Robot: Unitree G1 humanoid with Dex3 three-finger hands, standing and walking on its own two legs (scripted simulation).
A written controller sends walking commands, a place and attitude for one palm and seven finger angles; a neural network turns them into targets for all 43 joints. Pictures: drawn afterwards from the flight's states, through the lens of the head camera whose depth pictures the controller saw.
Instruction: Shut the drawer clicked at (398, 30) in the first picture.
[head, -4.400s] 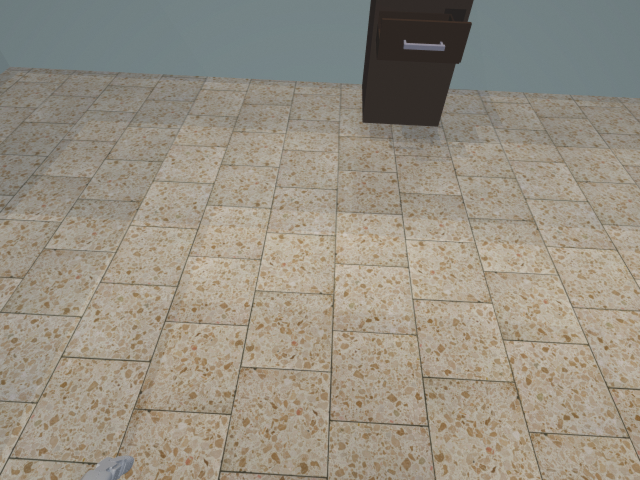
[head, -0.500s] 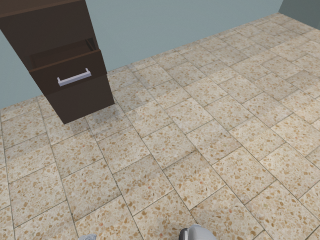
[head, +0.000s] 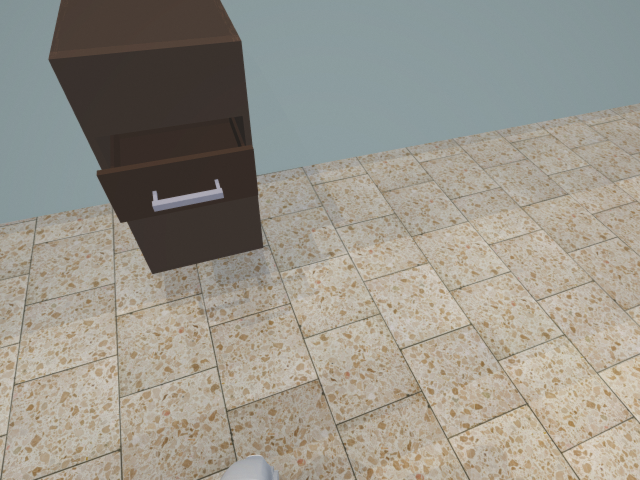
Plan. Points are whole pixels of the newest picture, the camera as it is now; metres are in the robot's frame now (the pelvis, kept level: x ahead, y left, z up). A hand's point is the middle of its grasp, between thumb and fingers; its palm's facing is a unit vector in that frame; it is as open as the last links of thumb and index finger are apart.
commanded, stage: walk to a spot facing it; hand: left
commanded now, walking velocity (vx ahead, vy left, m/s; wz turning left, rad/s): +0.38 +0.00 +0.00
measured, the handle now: (187, 194) +0.79 +0.44 -0.24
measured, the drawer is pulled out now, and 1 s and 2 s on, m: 0.16 0.16 0.16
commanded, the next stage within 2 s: turn to face it in 0.26 s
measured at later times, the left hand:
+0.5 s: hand (233, 372) +0.30 +0.18 -0.16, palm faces -0.10 -0.97 -0.23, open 7.4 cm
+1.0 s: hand (206, 373) +0.30 +0.23 -0.18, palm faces +0.22 -0.95 -0.21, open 7.3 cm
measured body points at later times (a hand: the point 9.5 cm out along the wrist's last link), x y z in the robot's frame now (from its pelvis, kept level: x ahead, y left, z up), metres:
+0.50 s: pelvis +0.19 +0.00 +0.00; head +0.21 -0.02 +0.44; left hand +0.30 +0.23 -0.14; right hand +0.12 -0.22 -0.17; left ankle +0.12 +0.12 -0.74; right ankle +0.29 -0.14 -0.73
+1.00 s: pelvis +0.24 +0.01 -0.01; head +0.27 +0.04 +0.44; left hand +0.29 +0.28 -0.16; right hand +0.35 -0.24 -0.14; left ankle +0.25 +0.10 -0.74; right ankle +0.26 -0.14 -0.66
